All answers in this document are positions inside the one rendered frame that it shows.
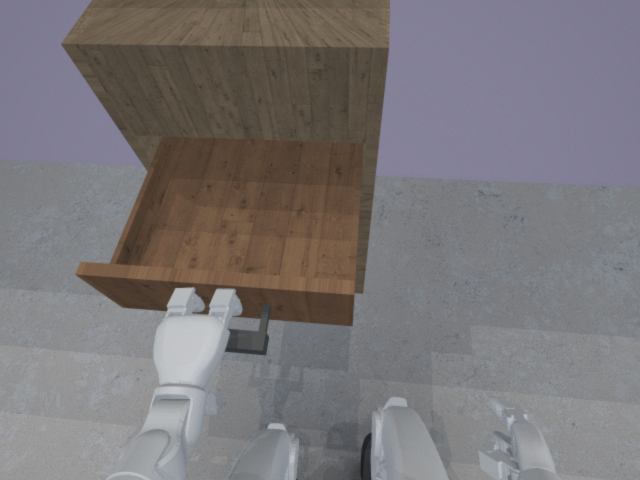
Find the cabinet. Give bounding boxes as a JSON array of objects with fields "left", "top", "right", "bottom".
[{"left": 61, "top": 0, "right": 390, "bottom": 294}]

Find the robot right thigh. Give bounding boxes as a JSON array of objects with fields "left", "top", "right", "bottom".
[{"left": 371, "top": 406, "right": 449, "bottom": 480}]

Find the drawer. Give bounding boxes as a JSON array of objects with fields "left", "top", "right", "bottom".
[{"left": 75, "top": 136, "right": 364, "bottom": 326}]

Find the robot left forearm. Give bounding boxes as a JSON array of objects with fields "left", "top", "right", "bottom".
[{"left": 106, "top": 383, "right": 208, "bottom": 480}]

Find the left robot hand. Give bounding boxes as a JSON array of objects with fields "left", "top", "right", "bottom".
[{"left": 153, "top": 288, "right": 242, "bottom": 415}]

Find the handle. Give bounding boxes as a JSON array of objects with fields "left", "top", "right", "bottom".
[{"left": 225, "top": 304, "right": 271, "bottom": 355}]

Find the right robot shin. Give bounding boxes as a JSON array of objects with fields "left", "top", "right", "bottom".
[{"left": 371, "top": 397, "right": 420, "bottom": 480}]

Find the right robot hand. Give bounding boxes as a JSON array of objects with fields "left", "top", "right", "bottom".
[{"left": 478, "top": 396, "right": 556, "bottom": 480}]

